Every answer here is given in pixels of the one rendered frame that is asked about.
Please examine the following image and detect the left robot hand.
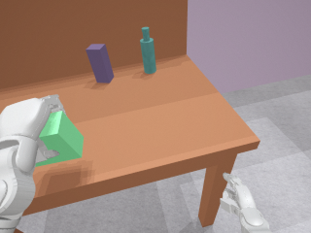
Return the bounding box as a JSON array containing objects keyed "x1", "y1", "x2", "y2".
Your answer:
[{"x1": 0, "y1": 94, "x2": 66, "y2": 163}]

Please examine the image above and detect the right robot hand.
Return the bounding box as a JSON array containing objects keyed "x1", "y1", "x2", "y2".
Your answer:
[{"x1": 220, "y1": 172, "x2": 257, "y2": 216}]

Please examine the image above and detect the table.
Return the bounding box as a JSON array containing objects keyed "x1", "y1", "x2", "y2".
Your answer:
[{"x1": 0, "y1": 0, "x2": 260, "y2": 233}]

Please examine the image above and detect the robot right forearm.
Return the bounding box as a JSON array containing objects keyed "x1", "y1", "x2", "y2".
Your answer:
[{"x1": 239, "y1": 207, "x2": 272, "y2": 233}]

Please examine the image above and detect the robot left forearm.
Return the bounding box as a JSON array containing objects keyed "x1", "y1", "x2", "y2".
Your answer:
[{"x1": 0, "y1": 135, "x2": 39, "y2": 233}]

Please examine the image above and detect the sponge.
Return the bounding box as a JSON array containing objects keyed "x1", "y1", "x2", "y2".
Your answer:
[{"x1": 35, "y1": 111, "x2": 84, "y2": 167}]

